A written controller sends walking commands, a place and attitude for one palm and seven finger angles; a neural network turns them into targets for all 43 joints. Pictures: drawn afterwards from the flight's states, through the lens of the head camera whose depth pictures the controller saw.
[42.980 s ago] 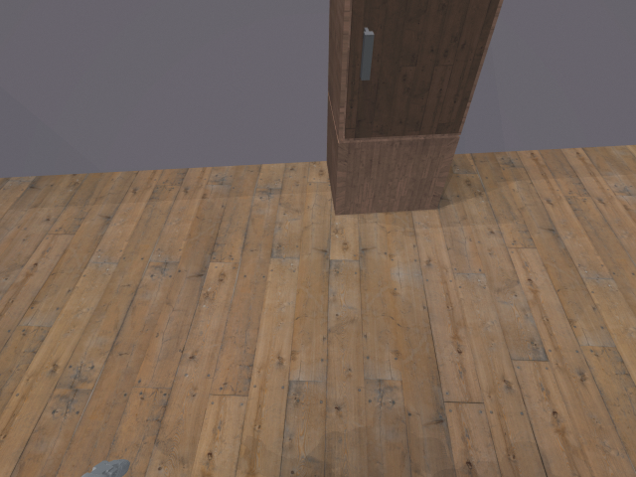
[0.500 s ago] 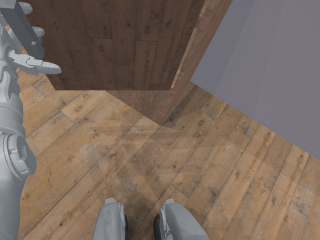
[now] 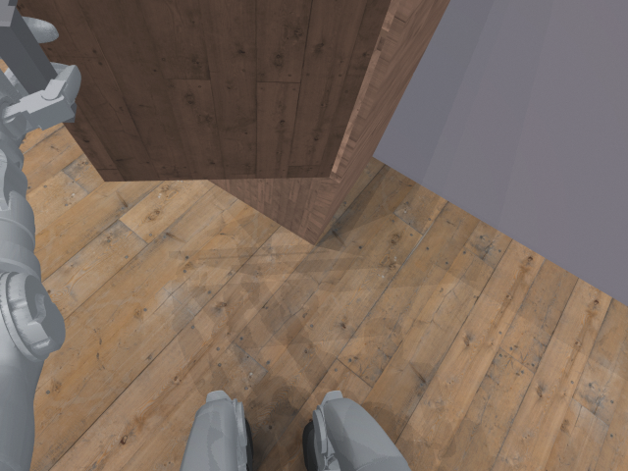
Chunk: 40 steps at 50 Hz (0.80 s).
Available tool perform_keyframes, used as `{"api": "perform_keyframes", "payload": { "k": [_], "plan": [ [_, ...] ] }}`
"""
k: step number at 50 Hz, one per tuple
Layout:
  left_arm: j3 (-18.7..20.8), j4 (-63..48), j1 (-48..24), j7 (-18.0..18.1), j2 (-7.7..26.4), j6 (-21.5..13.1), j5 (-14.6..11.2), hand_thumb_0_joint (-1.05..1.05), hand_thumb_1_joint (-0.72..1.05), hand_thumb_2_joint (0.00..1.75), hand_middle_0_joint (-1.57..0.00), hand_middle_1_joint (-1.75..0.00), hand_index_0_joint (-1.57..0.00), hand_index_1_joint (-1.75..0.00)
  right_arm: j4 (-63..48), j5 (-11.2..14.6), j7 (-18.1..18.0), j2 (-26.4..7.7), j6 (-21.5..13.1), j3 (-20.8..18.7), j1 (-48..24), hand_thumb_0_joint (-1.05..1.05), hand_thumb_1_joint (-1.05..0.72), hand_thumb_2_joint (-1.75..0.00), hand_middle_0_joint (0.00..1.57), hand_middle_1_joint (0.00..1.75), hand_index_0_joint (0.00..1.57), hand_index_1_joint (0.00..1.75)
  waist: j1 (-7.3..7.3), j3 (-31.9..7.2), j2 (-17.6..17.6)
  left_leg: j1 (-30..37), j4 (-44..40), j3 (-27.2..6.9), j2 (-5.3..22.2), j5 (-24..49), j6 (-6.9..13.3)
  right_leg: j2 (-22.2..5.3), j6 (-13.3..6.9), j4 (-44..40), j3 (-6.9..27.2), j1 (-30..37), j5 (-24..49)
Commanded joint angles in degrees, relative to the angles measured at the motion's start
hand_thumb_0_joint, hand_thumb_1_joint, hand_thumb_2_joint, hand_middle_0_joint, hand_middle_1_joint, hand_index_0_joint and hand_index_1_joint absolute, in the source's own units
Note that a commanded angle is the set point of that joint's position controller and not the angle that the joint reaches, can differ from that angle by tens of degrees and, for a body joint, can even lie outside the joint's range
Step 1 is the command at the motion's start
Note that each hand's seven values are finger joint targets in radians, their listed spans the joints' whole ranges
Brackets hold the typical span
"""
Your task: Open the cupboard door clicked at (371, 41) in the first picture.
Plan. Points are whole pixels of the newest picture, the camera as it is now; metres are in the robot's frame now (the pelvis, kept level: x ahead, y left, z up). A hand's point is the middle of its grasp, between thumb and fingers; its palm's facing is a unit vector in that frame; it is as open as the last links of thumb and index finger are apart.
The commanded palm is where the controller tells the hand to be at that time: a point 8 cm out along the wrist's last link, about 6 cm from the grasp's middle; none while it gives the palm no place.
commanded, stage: close the thumb around the handle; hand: left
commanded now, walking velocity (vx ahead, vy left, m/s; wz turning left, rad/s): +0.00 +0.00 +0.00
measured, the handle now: (38, 56) +0.59 +0.26 +0.07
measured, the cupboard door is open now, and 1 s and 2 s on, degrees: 37 62 77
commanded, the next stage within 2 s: pull the door open along its arc in 0.16 s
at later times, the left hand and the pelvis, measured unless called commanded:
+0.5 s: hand (55, 107) +0.52 +0.23 +0.07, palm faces +0.07 -1.00 -0.01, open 6.1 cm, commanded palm +0.48 +0.27 +0.07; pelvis +0.01 +0.00 +0.01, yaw +0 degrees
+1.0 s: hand (106, 226) +0.38 +0.17 +0.07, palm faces +0.39 -0.92 +0.03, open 6.6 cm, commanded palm +0.31 +0.23 +0.07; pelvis +0.01 +0.00 +0.02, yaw +1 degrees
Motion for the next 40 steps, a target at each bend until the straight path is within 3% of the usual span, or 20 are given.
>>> {"api": "perform_keyframes", "payload": {
  "k": [1,5,7,11,12,13,14,18,25,27,31,33,34,35,36,37,40],
  "plan": [
    [1.74,-13.78,-23.23,-0.74,15.09,-4.38,-1.09,0.0,0.9,0.9,-0.4,-1.35,-0.4,-1.35,-1.03,-0.39,-0.51,-11.46,-0.37,-4.11,12.09,0.0,-0.9,-0.9,0.2,0.3,0.2,0.3,0.55,-32.8,12.24,36.09,-4.73,-5.32,-0.04,29.68,-0.53,0.26,0.27,-6.81,2.91,6.06,23.17],
    [1.57,-13.38,-21.67,-0.99,14.79,-4.05,-1.24,0.0,0.9,0.9,-0.4,-1.35,-0.4,-1.35,-1.35,-0.17,-0.42,-11.4,-0.13,-4.12,11.6,0.0,-0.9,-0.9,0.2,0.3,0.2,0.3,0.81,-31.5,10.87,35.04,-5.09,-5.01,-0.1,29.15,-0.56,0.27,0.48,-7.28,2.95,7.49,23.76],
    [0.85,-14.55,-23.11,-0.83,13.99,-4.61,-1.29,0.0,0.9,0.9,-0.4,-1.35,-0.4,-1.35,-1.25,-0.22,-0.46,-11.32,-0.1,-4.18,11.4,0.0,-0.9,-0.9,0.2,0.3,0.2,0.3,0.4,-31.66,12.21,36.69,-5.11,-5.17,-0.03,30.32,-0.68,0.21,0.46,-7.28,2.91,6.35,24.04],
    [2.55,-16.04,-21.24,-0.66,15.05,-5.48,-1.7,0.0,0.9,0.9,-0.4,-1.35,-0.4,-1.35,-1.34,-0.37,-0.37,-11.4,-0.11,-4.47,11.55,0.0,-0.9,-0.9,0.2,0.3,0.2,0.3,1.33,-33.08,11.52,37.71,-5.21,-5.25,-0.03,32.21,-0.71,0.33,0.27,-7.13,3.05,8.04,25.56],
    [1.43,-15.58,-20.98,-0.77,13.66,-5.44,-1.65,0.0,0.9,0.9,-0.4,-1.35,-0.4,-1.35,-1.31,-0.21,-0.3,-11.17,-0.12,-4.48,11.19,0.0,-0.9,-0.9,0.2,0.3,0.2,0.3,0.98,-33.01,11.48,37.75,-5.22,-4.96,-0.07,32.04,-0.72,0.32,0.52,-7.42,3.17,7.95,25.92],
    [2.6,-15.36,-20.19,-0.71,14.84,-5.44,-1.63,0.0,0.9,0.9,-0.4,-1.35,-0.4,-1.35,-1.34,-0.31,-0.32,-11.27,-0.16,-4.53,11.13,0.0,-0.9,-0.9,0.2,0.3,0.2,0.3,1.42,-32.52,11.25,36.76,-5.13,-4.78,-0.07,31.25,-0.73,0.25,0.52,-7.47,3.21,8.38,25.66],
    [1.28,-14.7,-24.16,-0.55,14.54,-5.43,-1.48,0.0,0.9,0.9,-0.4,-1.35,-0.4,-1.35,-0.85,-0.14,-0.48,-11.33,-0.12,-4.25,10.89,0.0,-0.9,-0.9,0.2,0.3,0.2,0.3,-0.38,-30.51,10.63,35.87,-4.98,-4.9,0.05,29.74,-0.6,0.24,0.66,-7.66,3.28,6.87,24.66],
    [1.45,-14.33,-17.41,-1.1,12.96,-5.66,-1.89,0.0,0.9,0.9,-0.4,-1.35,-0.4,-1.35,-1.54,-0.2,-0.4,-11.19,-0.2,-4.51,10.73,0.0,-0.9,-0.9,0.2,0.3,0.2,0.3,1.81,-31.81,11.18,36.92,-5.67,-4.63,-0.14,30.57,-0.81,0.23,0.38,-7.64,3.16,8.19,24.91],
    [2.2,-21.46,-5.43,-2.14,10.03,-6.31,-4.3,0.0,0.9,0.9,-0.4,-1.35,-0.4,-1.35,-3.93,0.39,0.34,-10.49,0.12,-5.37,9.22,0.0,-0.9,-0.9,0.2,0.3,0.2,0.3,5.2,-33.6,8.8,37.99,-7.61,-3.51,-0.78,33.76,-0.78,0.33,0.46,-8.21,3.03,14.74,29.66],
    [1.18,-22.75,0.41,-2.21,7.03,-6.11,-5.28,0.0,0.9,0.9,-0.4,-1.35,-0.4,-1.35,-4.72,0.71,0.61,-10.16,0.17,-5.57,8.56,0.0,-0.9,-0.9,0.2,0.3,0.2,0.3,5.72,-32.13,6.06,37.26,-8.42,-3.15,-0.91,33.68,-0.61,0.3,0.56,-8.59,2.8,15.87,30.34],
    [-0.53,-31.43,11.29,-2.17,2.21,-6.3,-7.65,0.0,0.9,0.9,-0.4,-1.35,-0.4,-1.35,-6.78,1.39,1.15,-9.57,0.16,-6.27,6.42,0.0,-0.9,-0.9,0.2,0.3,0.2,0.3,7.65,-31.46,5.02,38.34,-10.0,-2.09,-1.35,34.8,-0.57,0.14,0.41,-9.42,2.85,19.35,32.4],
    [-2.8,-33.1,17.23,-1.97,-1.75,-5.88,-8.52,0.0,0.9,0.9,-0.4,-1.35,-0.4,-1.35,-7.7,1.75,1.48,-9.09,-0.11,-6.38,4.56,0.0,-0.9,-0.9,0.2,0.3,0.2,0.3,7.88,-27.58,3.53,37.0,-10.98,-1.61,-1.49,32.13,-0.67,-0.07,0.71,-10.03,2.55,18.87,31.11],
    [-1.75,-33.88,20.58,-1.69,-1.25,-5.71,-8.86,0.0,0.9,0.9,-0.4,-1.35,-0.4,-1.35,-8.16,1.93,1.5,-9.19,-0.08,-6.56,4.08,0.0,-0.9,-0.9,0.2,0.3,0.2,0.3,8.64,-26.21,2.34,35.98,-11.45,-1.31,-1.57,31.47,-0.68,-0.1,0.67,-10.14,2.55,19.81,31.08],
    [7.54,-37.99,20.91,7.51,-1.91,-5.26,-12.66,0.0,0.9,0.9,-0.4,-1.35,-0.4,-1.35,-8.85,1.2,1.25,-7.23,-0.83,-6.47,2.28,0.0,-0.9,-0.9,0.2,0.3,0.2,0.3,14.1,-26.34,2.55,33.51,-12.22,-0.75,-1.86,31.1,-1.36,-0.37,0.85,-10.04,2.16,21.43,30.33],
    [3.79,-38.76,25.73,12.34,-6.28,-4.92,-11.22,0.0,0.9,0.9,-0.4,-1.35,-0.4,-1.35,-8.86,0.9,1.62,-7.01,-1.57,-6.34,1.92,0.0,-0.9,-0.9,0.2,0.3,0.2,0.3,12.84,-24.86,3.22,33.66,-12.47,-0.96,-1.79,31.7,-1.73,-0.24,0.94,-9.49,1.71,20.4,29.93],
    [2.25,-40.05,29.95,15.9,-10.46,-4.38,-10.55,0.0,0.9,0.9,-0.4,-1.35,-0.4,-1.35,-9.06,0.63,2.2,-6.45,-1.89,-6.38,1.27,0.0,-0.9,-0.9,0.2,0.3,0.2,0.3,13.04,-23.92,2.34,33.18,-12.72,-0.7,-1.68,31.7,-2.12,-0.49,1.0,-9.11,1.41,20.0,29.31],
    [0.59,-46.99,31.65,25.89,-13.98,-4.56,-6.86,0.0,0.9,0.9,-0.4,-1.35,-0.4,-1.35,-9.22,-0.47,2.86,-6.05,-1.84,-6.59,-0.22,0.0,-0.9,-0.9,0.2,0.3,0.2,0.3,13.05,-24.1,1.11,32.82,-12.86,-0.35,-1.7,31.21,-2.64,-0.87,0.89,-8.24,1.92,21.53,29.59]
  ]
}}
